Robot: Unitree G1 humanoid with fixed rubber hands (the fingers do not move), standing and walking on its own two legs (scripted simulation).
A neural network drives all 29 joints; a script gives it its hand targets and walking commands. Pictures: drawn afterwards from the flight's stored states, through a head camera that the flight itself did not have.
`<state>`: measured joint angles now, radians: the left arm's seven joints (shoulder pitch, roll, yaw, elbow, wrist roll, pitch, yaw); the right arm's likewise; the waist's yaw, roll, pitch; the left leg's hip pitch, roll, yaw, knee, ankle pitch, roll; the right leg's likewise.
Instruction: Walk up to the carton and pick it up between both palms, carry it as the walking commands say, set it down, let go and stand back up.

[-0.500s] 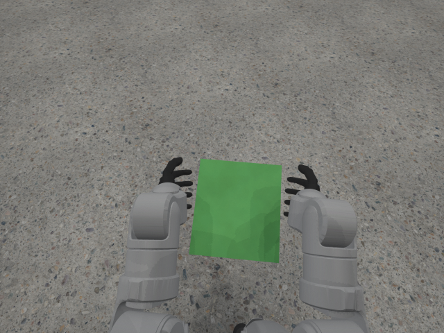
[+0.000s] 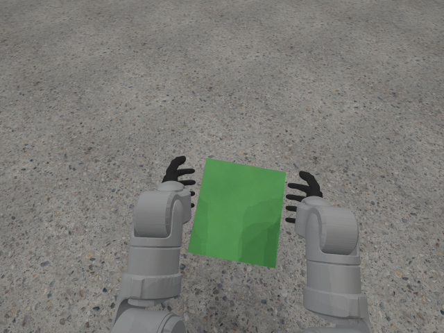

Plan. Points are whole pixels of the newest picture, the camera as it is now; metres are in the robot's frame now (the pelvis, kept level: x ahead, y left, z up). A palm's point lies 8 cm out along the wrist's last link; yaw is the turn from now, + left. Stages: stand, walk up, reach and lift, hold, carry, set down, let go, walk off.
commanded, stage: carry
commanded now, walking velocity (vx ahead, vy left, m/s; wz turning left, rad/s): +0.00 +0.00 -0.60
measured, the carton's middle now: (235, 214) +0.35 -0.01 -0.03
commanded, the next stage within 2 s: none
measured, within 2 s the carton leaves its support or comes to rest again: neither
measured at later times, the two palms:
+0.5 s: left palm (229, 233) +0.25 +0.01 +0.10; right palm (397, 284) +0.18 -0.22 +0.10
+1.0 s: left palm (296, 305) +0.15 -0.08 +0.10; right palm out of the picture +0.06 -0.29 +0.11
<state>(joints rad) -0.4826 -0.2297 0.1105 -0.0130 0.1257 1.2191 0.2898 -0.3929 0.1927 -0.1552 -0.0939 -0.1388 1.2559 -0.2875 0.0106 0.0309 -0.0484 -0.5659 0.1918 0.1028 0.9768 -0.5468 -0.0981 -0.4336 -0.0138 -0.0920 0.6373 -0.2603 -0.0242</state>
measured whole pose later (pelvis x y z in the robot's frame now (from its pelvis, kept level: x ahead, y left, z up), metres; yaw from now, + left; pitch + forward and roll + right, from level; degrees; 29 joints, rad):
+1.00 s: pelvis -0.18 -0.07 +0.01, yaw -22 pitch +2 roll +0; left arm -0.46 -0.22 0.16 0.03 0.16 1.23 0.30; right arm -0.50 0.24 -0.18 0.06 -0.11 1.26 -0.41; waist -0.02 -0.03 -0.06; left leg -0.36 0.07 0.13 0.55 -0.22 0.00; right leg -0.41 0.02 -0.07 0.49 -0.12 -0.06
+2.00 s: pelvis -0.17 -0.03 +0.01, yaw -22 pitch +3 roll +0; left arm -0.41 -0.20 0.15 0.14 0.18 1.08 0.19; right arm -0.40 0.20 -0.17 0.13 -0.19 1.10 -0.18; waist 0.01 -0.02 -0.11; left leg -0.38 0.02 0.15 0.54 -0.22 0.05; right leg -0.43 -0.03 -0.05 0.51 -0.12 0.00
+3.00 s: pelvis -0.16 -0.07 +0.02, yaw -11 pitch -10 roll +0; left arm -0.41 -0.20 0.23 0.44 0.32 0.70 0.02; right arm -0.41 0.20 -0.27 0.39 -0.33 0.75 -0.08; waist -0.07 0.01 0.05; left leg -0.07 -0.03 -0.04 0.42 -0.18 0.02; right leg -0.07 0.02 0.00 0.41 -0.17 -0.01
